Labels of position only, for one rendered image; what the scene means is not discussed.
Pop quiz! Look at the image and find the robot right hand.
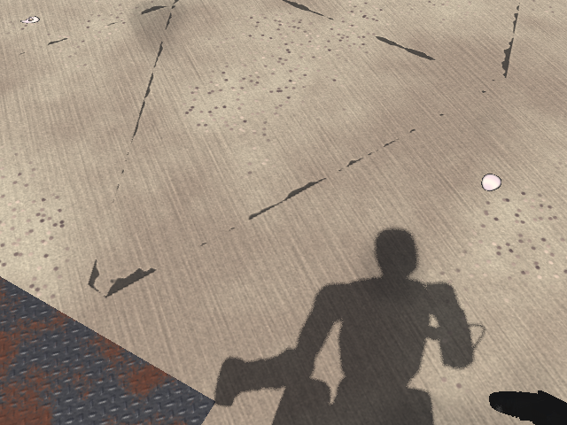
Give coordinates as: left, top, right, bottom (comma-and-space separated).
489, 390, 567, 425

